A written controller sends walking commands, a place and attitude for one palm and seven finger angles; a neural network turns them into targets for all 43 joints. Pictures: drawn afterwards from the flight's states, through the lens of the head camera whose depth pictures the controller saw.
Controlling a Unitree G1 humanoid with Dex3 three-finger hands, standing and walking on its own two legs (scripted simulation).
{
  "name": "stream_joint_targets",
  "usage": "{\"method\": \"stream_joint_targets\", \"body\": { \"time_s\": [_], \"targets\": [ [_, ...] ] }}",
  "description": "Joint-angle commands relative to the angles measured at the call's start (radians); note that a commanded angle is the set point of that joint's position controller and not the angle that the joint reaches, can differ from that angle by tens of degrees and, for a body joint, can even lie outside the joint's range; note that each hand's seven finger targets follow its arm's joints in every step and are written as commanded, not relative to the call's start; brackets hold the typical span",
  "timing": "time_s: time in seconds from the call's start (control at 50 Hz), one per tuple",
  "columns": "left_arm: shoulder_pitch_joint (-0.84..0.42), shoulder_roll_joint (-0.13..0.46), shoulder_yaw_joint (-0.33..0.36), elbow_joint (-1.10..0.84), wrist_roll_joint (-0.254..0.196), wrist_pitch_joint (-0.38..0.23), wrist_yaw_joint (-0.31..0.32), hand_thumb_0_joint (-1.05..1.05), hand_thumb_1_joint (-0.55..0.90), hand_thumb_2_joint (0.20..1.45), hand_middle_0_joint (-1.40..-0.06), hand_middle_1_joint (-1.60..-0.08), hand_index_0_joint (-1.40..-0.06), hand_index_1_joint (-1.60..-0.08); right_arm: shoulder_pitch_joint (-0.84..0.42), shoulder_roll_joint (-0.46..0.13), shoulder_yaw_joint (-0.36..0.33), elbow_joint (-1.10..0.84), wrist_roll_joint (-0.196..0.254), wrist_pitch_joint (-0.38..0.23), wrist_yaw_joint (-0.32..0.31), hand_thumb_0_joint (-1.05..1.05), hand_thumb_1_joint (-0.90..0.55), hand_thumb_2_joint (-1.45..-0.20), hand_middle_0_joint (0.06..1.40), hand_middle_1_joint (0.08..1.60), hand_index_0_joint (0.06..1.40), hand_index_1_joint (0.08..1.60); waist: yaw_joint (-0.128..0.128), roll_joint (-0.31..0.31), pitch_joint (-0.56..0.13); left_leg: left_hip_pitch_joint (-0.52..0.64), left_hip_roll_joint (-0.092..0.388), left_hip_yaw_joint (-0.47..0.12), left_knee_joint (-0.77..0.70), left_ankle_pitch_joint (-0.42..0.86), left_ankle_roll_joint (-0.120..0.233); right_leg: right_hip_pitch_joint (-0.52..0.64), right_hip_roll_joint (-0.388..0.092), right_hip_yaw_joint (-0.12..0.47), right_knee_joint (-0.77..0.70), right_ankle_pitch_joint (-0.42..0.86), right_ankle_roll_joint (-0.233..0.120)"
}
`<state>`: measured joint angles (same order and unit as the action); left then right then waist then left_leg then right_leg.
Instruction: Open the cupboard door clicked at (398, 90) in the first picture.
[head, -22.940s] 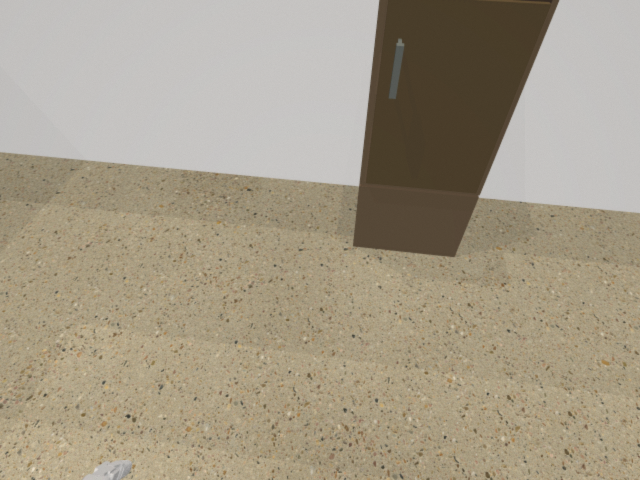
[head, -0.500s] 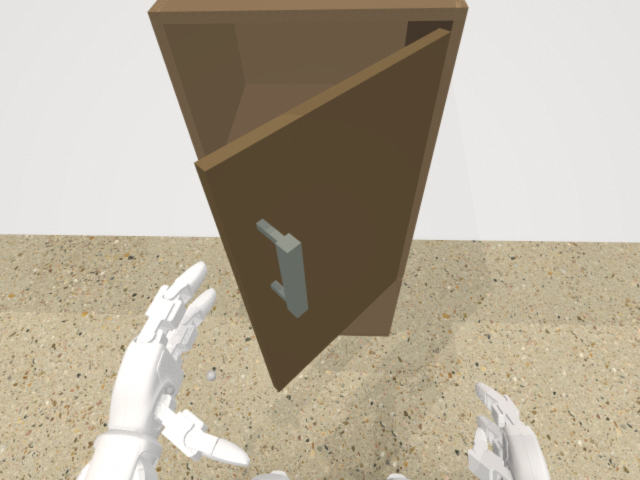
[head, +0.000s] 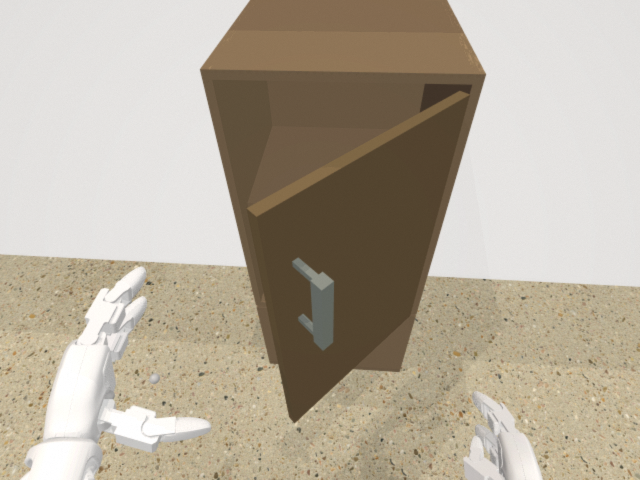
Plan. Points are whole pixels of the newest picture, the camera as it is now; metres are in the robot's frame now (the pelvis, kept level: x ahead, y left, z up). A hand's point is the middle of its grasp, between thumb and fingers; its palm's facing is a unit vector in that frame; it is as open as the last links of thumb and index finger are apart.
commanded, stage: draw the hand back to the body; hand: left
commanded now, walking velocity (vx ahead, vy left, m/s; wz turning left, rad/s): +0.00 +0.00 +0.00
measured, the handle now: (312, 305) +0.33 +0.05 +0.05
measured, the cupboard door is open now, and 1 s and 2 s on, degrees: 47 47 47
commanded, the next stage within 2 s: step back with the hand held close in 0.90 s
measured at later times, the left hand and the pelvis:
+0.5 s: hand (64, 329) +0.20 +0.26 +0.17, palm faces +0.43 -0.81 -0.40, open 9.3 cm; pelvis +0.01 +0.00 +0.03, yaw -1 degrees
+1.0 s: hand (69, 336) +0.19 +0.24 +0.18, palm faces +0.44 -0.80 -0.40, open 7.4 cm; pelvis +0.00 -0.02 +0.03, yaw -1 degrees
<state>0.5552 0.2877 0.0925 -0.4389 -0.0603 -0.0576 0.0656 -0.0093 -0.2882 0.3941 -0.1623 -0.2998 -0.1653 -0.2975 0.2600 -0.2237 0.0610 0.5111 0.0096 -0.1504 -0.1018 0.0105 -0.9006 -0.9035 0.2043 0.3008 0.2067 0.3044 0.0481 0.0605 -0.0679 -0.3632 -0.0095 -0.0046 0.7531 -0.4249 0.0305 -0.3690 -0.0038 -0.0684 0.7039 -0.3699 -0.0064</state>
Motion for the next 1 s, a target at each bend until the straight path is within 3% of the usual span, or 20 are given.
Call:
{"method": "stream_joint_targets", "body": {
  "time_s": [0.0,0.12,0.26,0.34,0.42,0.44,0.5,0.56,0.64,0.7,0.76,0.82,0.92,0.98],
  "targets": [
    [-0.072,0.113,0.097,-0.201,0.032,-0.051,0.052,0.0,0.025,0.525,-0.169,-0.3,-0.169,-0.3,-0.112,-0.095,-0.036,-0.136,-0.007,-0.044,-0.009,0.0,-0.9,-0.9,0.2,0.3,0.2,0.3,-0.009,-0.038,-0.022,0.076,0.028,-0.036,-0.21,0.3,-0.01,0.11,-0.011,0.026,-0.176,0.206,-0.018],
    [-0.095,0.157,0.165,-0.221,0.04,-0.061,0.076,0.0,0.235,0.615,-0.176,-0.3,-0.176,-0.3,-0.138,-0.096,-0.035,-0.099,-0.015,-0.053,-0.012,0.0,-0.9,-0.9,0.2,0.3,0.2,0.3,0.006,0.004,-0.035,0.168,0.032,-0.038,-0.292,0.393,-0.02,0.211,-0.011,0.022,-0.234,0.253,-0.021],
    [-0.104,0.174,0.236,-0.164,0.03,-0.06,0.074,0.0,0.48,0.72,-0.185,-0.3,-0.185,-0.3,-0.167,-0.101,-0.045,-0.06,-0.018,-0.04,-0.001,0.0,-0.9,-0.9,0.2,0.3,0.2,0.3,0.016,-0.019,0.019,0.214,0.04,-0.027,-0.359,0.453,-0.027,0.276,-0.004,0.022,-0.299,0.302,-0.02],
    [-0.149,0.197,0.279,-0.149,0.029,-0.066,0.072,0.0,0.62,0.78,-0.19,-0.3,-0.19,-0.3,-0.177,-0.108,-0.051,-0.045,-0.02,-0.028,0.003,0.0,-0.9,-0.9,0.2,0.3,0.2,0.3,0.019,0.005,0.048,0.225,0.04,-0.024,-0.386,0.458,-0.03,0.297,-0.002,0.025,-0.328,0.311,-0.026],
    [-0.171,0.228,0.331,-0.185,0.024,-0.076,0.071,0.0,0.76,0.84,-0.195,-0.3,-0.195,-0.3,-0.18,-0.105,-0.059,-0.041,-0.021,-0.02,0.007,0.0,-0.9,-0.9,0.2,0.3,0.2,0.3,0.025,0.017,-0.003,0.268,0.04,-0.018,-0.392,0.516,-0.029,0.331,0.0,0.034,-0.336,0.354,-0.023],
    [-0.174,0.246,0.35,-0.173,0.023,-0.074,0.072,0.0,0.795,0.855,-0.196,-0.3,-0.196,-0.3,-0.186,-0.108,-0.059,-0.036,-0.022,-0.018,0.006,0.0,-0.9,-0.9,0.2,0.3,0.2,0.3,0.03,0.05,0.003,0.268,0.038,-0.015,-0.394,0.513,-0.029,0.337,-0.003,0.036,-0.343,0.359,-0.026],
    [-0.207,0.259,0.376,-0.199,0.019,-0.084,0.074,0.0,0.9,0.9,-0.2,-0.3,-0.2,-0.3,-0.188,-0.106,-0.062,-0.03,-0.021,-0.019,0.01,0.0,-0.9,-0.9,0.2,0.3,0.2,0.3,0.027,0.042,-0.006,0.282,0.039,-0.02,-0.401,0.533,-0.034,0.344,0.001,0.036,-0.349,0.368,-0.025],
    [-0.17,0.196,0.321,-0.123,0.015,-0.072,0.063,0.0,0.9,0.9,-0.2,-0.3,-0.2,-0.3,-0.192,-0.109,-0.064,-0.026,-0.02,-0.012,0.015,0.0,-0.9,-0.9,0.2,0.3,0.2,0.3,0.02,0.009,0.061,0.27,0.041,-0.016,-0.417,0.485,-0.027,0.318,0.001,0.032,-0.368,0.34,-0.022],
    [-0.181,0.207,0.324,-0.104,0.016,-0.075,0.058,0.0,0.9,0.9,-0.2,-0.3,-0.2,-0.3,-0.195,-0.118,-0.074,-0.024,-0.018,-0.002,0.015,0.0,-0.9,-0.9,0.2,0.3,0.2,0.3,0.021,-0.019,0.059,0.271,0.037,-0.009,-0.422,0.434,-0.017,0.321,0.002,0.036,-0.383,0.321,-0.021],
    [-0.181,0.227,0.344,-0.132,0.014,-0.083,0.06,0.0,0.9,0.9,-0.2,-0.3,-0.2,-0.3,-0.202,-0.111,-0.075,-0.029,-0.02,0.0,0.013,0.0,-0.9,-0.9,0.2,0.3,0.2,0.3,0.029,-0.029,0.013,0.282,0.031,-0.004,-0.419,0.428,-0.01,0.343,0.0,0.044,-0.382,0.331,-0.019],
    [-0.191,0.246,0.356,-0.159,0.013,-0.088,0.063,0.0,0.9,0.9,-0.2,-0.3,-0.2,-0.3,-0.21,-0.107,-0.073,-0.026,-0.021,-0.005,0.009,0.0,-0.9,-0.9,0.2,0.3,0.2,0.3,0.029,0.013,-0.001,0.292,0.026,0.0,-0.414,0.425,-0.01,0.348,-0.005,0.052,-0.388,0.341,-0.02],
    [-0.204,0.252,0.354,-0.188,0.018,-0.094,0.067,0.0,0.9,0.9,-0.2,-0.3,-0.2,-0.3,-0.209,-0.104,-0.071,-0.02,-0.021,-0.016,0.008,0.0,-0.9,-0.9,0.2,0.3,0.2,0.3,0.026,0.038,0.005,0.3,0.023,0.004,-0.406,0.434,-0.01,0.338,-0.002,0.055,-0.396,0.349,-0.021],
    [-0.183,0.232,0.346,-0.123,0.012,-0.09,0.062,0.0,0.9,0.9,-0.2,-0.3,-0.2,-0.3,-0.213,-0.102,-0.074,-0.01,-0.021,-0.019,0.007,0.0,-0.9,-0.9,0.2,0.3,0.2,0.3,0.025,-0.03,0.061,0.288,0.024,0.005,-0.413,0.393,-0.005,0.309,0.0,0.056,-0.419,0.307,-0.016],
    [-0.184,0.225,0.342,-0.09,0.009,-0.092,0.057,0.0,0.9,0.9,-0.2,-0.3,-0.2,-0.3,-0.215,-0.103,-0.078,-0.006,-0.018,-0.014,0.006,0.0,-0.9,-0.9,0.2,0.3,0.2,0.3,0.024,-0.015,0.082,0.287,0.025,0.01,-0.418,0.351,-0.002,0.289,-0.003,0.063,-0.433,0.26,-0.014]
  ]
}}
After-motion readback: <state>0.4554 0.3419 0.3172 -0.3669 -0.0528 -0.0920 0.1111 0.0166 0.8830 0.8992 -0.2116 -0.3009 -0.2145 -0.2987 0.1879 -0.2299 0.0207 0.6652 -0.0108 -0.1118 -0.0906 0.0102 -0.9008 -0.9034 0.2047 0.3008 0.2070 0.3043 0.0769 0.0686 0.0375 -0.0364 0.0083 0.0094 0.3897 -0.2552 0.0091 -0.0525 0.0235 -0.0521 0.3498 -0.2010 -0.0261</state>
